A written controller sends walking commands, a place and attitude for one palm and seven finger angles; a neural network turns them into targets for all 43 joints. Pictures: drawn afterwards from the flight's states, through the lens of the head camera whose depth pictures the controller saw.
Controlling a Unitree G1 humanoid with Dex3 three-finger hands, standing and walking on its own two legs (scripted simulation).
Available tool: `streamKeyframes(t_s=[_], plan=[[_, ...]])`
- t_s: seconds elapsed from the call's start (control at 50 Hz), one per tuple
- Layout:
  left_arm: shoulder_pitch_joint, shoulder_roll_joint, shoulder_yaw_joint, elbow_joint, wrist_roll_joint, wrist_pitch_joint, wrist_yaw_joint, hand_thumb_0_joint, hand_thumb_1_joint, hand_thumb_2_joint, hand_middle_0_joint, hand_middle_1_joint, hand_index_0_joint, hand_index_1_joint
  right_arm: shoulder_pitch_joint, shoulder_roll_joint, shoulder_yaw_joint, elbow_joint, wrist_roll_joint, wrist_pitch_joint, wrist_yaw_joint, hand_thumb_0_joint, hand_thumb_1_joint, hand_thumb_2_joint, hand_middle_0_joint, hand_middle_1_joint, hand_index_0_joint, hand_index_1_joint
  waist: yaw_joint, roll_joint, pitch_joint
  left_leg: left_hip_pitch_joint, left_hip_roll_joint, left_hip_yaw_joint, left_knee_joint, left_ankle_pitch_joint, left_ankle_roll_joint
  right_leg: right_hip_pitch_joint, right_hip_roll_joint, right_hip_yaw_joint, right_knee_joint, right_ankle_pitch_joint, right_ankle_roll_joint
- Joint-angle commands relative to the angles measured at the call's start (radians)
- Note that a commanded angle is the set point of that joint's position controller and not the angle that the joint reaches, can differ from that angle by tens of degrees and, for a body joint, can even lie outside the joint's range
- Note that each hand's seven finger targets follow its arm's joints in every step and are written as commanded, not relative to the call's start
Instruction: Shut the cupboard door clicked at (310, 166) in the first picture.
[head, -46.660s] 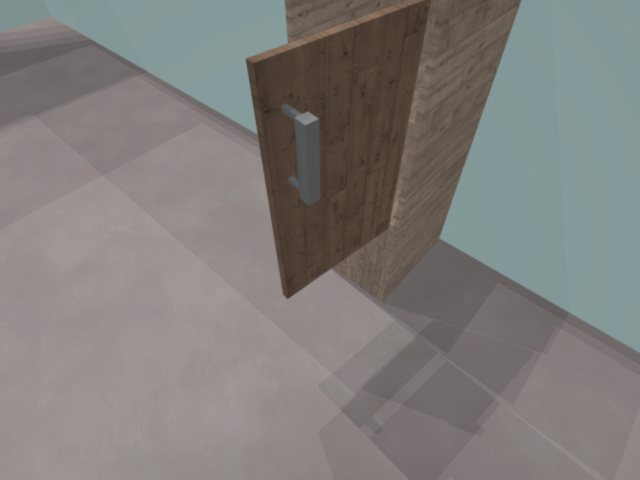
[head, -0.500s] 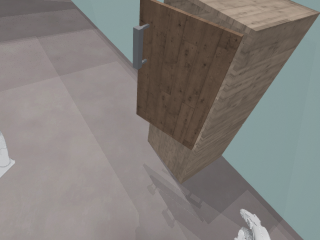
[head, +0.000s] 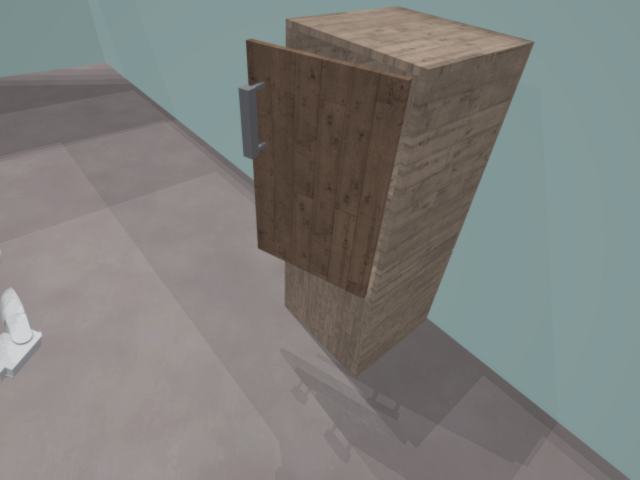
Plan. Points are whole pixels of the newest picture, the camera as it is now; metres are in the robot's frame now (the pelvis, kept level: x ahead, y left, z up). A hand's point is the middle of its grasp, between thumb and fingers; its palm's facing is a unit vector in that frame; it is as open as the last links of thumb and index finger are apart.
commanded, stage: stop stepping back and stand still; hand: left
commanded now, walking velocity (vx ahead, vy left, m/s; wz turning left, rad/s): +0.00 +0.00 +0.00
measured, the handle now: (255, 120) +0.83 +0.19 +0.10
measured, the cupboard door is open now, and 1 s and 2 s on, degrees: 18 18 18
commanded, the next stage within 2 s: let the arm hang, fingers relaxed in 0.48 s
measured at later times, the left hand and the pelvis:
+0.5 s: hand (29, 395) +0.15 +0.26 +0.16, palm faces +0.51 -0.80 -0.33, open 7.4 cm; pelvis -0.04 -0.02 +0.01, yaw +1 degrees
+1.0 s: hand out of the picture -0.10 +0.14 -0.18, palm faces +0.06 -0.99 -0.11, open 7.2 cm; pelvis -0.04 -0.02 +0.00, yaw +3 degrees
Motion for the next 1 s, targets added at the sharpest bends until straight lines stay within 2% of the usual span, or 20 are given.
streamKeyframes(t_s=[0.0,0.04,0.1,0.22,0.28,0.38,0.42,0.44,0.52,0.54,0.56,0.58,0.6,0.66,0.7,0.76,0.8,0.86,0.9,0.98], plan=[[-0.123,0.212,0.064,-0.337,0.015,-0.092,0.006,0.000,0.900,0.900,-0.200,-0.300,-0.200,-0.300,-0.202,-0.091,-0.022,-0.221,-0.010,-0.117,-0.006,0.000,-0.900,-0.900,0.200,0.300,0.200,0.300,0.003,0.180,0.089,0.022,0.206,-0.352,-0.385,-0.249,0.040,-0.121,0.034,-0.008,0.031,0.072,-0.016],[-0.058,0.237,0.105,-0.398,0.017,-0.107,0.008,0.000,0.900,0.900,-0.200,-0.300,-0.200,-0.300,-0.198,-0.081,-0.020,-0.224,-0.016,-0.136,-0.004,0.000,-0.900,-0.900,0.200,0.300,0.200,0.300,0.010,0.172,0.048,-0.021,0.189,-0.305,-0.412,-0.351,0.031,-0.046,0.035,-0.016,-0.003,0.065,-0.018],[0.073,0.248,0.150,-0.397,0.014,-0.115,0.007,0.000,0.900,0.900,-0.200,-0.300,-0.200,-0.300,-0.181,-0.069,-0.018,-0.230,-0.023,-0.148,0.005,0.000,-0.900,-0.900,0.200,0.300,0.200,0.300,0.009,0.252,0.008,-0.059,0.142,-0.208,-0.388,-0.343,-0.008,0.023,0.039,-0.042,-0.058,0.069,-0.031],[0.148,0.237,0.169,-0.271,-0.016,-0.100,0.000,0.000,0.900,0.900,-0.200,-0.300,-0.200,-0.300,-0.173,-0.067,-0.021,-0.223,-0.023,-0.127,0.006,0.000,-0.900,-0.900,0.200,0.300,0.200,0.300,0.000,0.132,0.004,0.041,0.098,-0.117,-0.260,-0.189,-0.039,-0.093,0.009,0.001,-0.173,0.022,-0.051],[0.055,0.190,0.095,-0.222,-0.013,-0.083,-0.003,0.000,0.900,0.900,-0.200,-0.300,-0.200,-0.300,-0.178,-0.061,-0.016,-0.210,-0.016,-0.118,0.001,0.000,-0.900,-0.900,0.200,0.300,0.200,0.300,-0.005,0.034,0.066,0.105,0.084,-0.098,-0.206,-0.141,-0.042,-0.208,-0.010,0.051,-0.241,-0.025,-0.050],[-0.155,0.169,0.013,-0.229,0.015,-0.073,-0.001,0.000,0.900,0.900,-0.200,-0.300,-0.200,-0.300,-0.208,-0.068,-0.016,-0.199,-0.012,-0.126,-0.010,0.000,-0.900,-0.900,0.200,0.300,0.200,0.300,-0.007,0.026,0.117,0.166,0.079,-0.094,-0.182,-0.118,-0.036,-0.284,-0.014,0.072,-0.277,-0.054,-0.039],[-0.199,0.213,0.041,-0.258,0.023,-0.075,0.005,0.000,0.900,0.900,-0.200,-0.300,-0.200,-0.300,-0.223,-0.071,-0.017,-0.199,-0.015,-0.129,-0.014,0.000,-0.900,-0.900,0.200,0.300,0.200,0.300,-0.003,0.061,0.123,0.175,0.074,-0.093,-0.188,-0.115,-0.035,-0.290,-0.013,0.071,-0.281,-0.048,-0.039],[-0.198,0.185,0.020,-0.271,0.023,-0.079,0.003,0.000,0.900,0.900,-0.200,-0.300,-0.200,-0.300,-0.223,-0.061,-0.013,-0.202,-0.015,-0.131,-0.014,0.000,-0.900,-0.900,0.200,0.300,0.200,0.300,-0.003,0.077,0.119,0.170,0.078,-0.102,-0.202,-0.118,-0.035,-0.266,-0.010,0.053,-0.262,-0.026,-0.040],[-0.102,0.240,0.098,-0.301,0.022,-0.089,0.008,0.000,0.900,0.900,-0.200,-0.300,-0.200,-0.300,-0.223,-0.063,-0.013,-0.215,-0.021,-0.131,-0.011,0.000,-0.900,-0.900,0.200,0.300,0.200,0.300,0.012,0.149,0.089,0.120,0.089,-0.133,-0.267,-0.155,-0.034,-0.179,0.013,0.028,-0.219,0.029,-0.035],[-0.073,0.214,0.085,-0.306,0.017,-0.093,0.005,0.000,0.900,0.900,-0.200,-0.300,-0.200,-0.300,-0.223,-0.052,-0.008,-0.224,-0.019,-0.128,-0.009,0.000,-0.900,-0.900,0.200,0.300,0.200,0.300,0.011,0.146,0.078,0.116,0.093,-0.135,-0.271,-0.145,-0.033,-0.160,0.013,0.022,-0.210,0.047,-0.036],[-0.046,0.015,-0.320,0.543,0.099,0.089,-0.139,0.000,0.900,0.900,-0.200,-0.300,-0.200,-0.300,-0.264,-0.258,-0.051,0.039,-0.017,-0.137,0.081,0.000,-0.900,-0.900,0.200,0.300,0.200,0.300,-0.006,0.138,0.130,0.008,0.121,-0.164,-0.050,0.264,-0.018,-0.224,-0.055,-0.005,-0.045,0.229,-0.059],[-0.044,0.029,-0.296,0.552,0.083,0.165,-0.151,0.000,0.900,0.900,-0.200,-0.300,-0.200,-0.300,-0.194,-0.202,-0.055,0.025,-0.007,-0.068,0.085,0.000,-0.900,-0.900,0.200,0.300,0.200,0.300,0.005,0.112,0.021,0.119,0.135,-0.117,-0.001,0.371,-0.033,-0.226,-0.083,0.048,-0.057,0.241,-0.062],[-0.074,0.012,-0.314,0.566,0.086,0.172,-0.153,0.000,0.900,0.900,-0.200,-0.300,-0.200,-0.300,-0.173,-0.193,-0.053,0.022,-0.019,-0.055,0.085,0.000,-0.900,-0.900,0.200,0.300,0.200,0.300,0.008,0.074,-0.009,0.114,0.148,-0.136,0.013,0.373,-0.026,-0.242,-0.071,0.034,-0.021,0.172,-0.071],[-0.129,0.045,-0.336,0.714,0.089,0.176,-0.154,0.000,0.900,0.900,-0.200,-0.300,-0.200,-0.300,-0.195,-0.211,-0.036,0.031,-0.032,-0.024,0.085,0.000,-0.900,-0.900,0.200,0.300,0.200,0.300,0.016,-0.084,0.020,0.034,0.158,-0.208,-0.034,0.356,0.010,-0.178,-0.042,0.026,0.006,0.139,-0.067],[-0.171,0.054,-0.351,0.836,0.086,0.179,-0.153,0.000,0.900,0.900,-0.200,-0.300,-0.200,-0.300,-0.208,-0.189,-0.025,0.057,-0.037,-0.003,0.086,0.000,-0.900,-0.900,0.200,0.300,0.200,0.300,0.009,-0.146,0.047,0.026,0.125,-0.190,-0.035,0.285,-0.004,-0.178,-0.080,0.069,-0.047,0.169,-0.082],[-0.209,0.028,-0.378,1.006,0.078,0.196,-0.143,0.000,0.900,0.900,-0.200,-0.300,-0.200,-0.300,-0.176,-0.129,-0.007,0.112,-0.044,0.034,0.087,0.000,-0.900,-0.900,0.200,0.300,0.200,0.300,-0.010,-0.052,0.087,0.088,0.091,-0.157,-0.045,0.195,-0.028,-0.235,-0.111,0.089,-0.098,0.096,-0.105],[-0.193,0.011,-0.388,1.113,0.074,0.201,-0.140,0.000,0.900,0.900,-0.200,-0.300,-0.200,-0.300,-0.162,-0.114,-0.001,0.152,-0.046,0.047,0.082,0.000,-0.900,-0.900,0.200,0.300,0.200,0.300,-0.004,0.087,0.112,0.082,0.101,-0.184,-0.117,0.135,-0.022,-0.217,-0.080,0.080,-0.106,0.032,-0.093],[-0.126,-0.021,-0.389,1.253,0.069,0.203,-0.140,0.000,0.900,0.900,-0.200,-0.300,-0.200,-0.300,-0.128,-0.097,0.001,0.213,-0.042,0.053,0.069,0.000,-0.900,-0.900,0.200,0.300,0.200,0.300,0.010,0.181,0.113,0.057,0.107,-0.202,-0.189,0.026,-0.017,-0.147,-0.059,0.063,-0.118,0.014,-0.086],[-0.072,-0.056,-0.388,1.333,0.067,0.201,-0.138,0.000,0.900,0.900,-0.200,-0.300,-0.200,-0.300,-0.096,-0.071,0.000,0.252,-0.040,0.054,0.060,0.000,-0.900,-0.900,0.200,0.300,0.200,0.300,0.017,0.219,0.097,0.064,0.107,-0.204,-0.213,-0.017,-0.015,-0.118,-0.057,0.060,-0.128,0.030,-0.090],[-0.007,-0.108,-0.400,1.437,0.065,0.194,-0.135,0.000,0.900,0.900,-0.200,-0.300,-0.200,-0.300,-0.026,-0.041,-0.005,0.316,-0.032,0.060,0.049,0.000,-0.900,-0.900,0.200,0.300,0.200,0.300,0.007,0.138,0.118,0.107,0.109,-0.193,-0.212,-0.030,-0.014,-0.145,-0.060,0.053,-0.172,0.033,-0.090]])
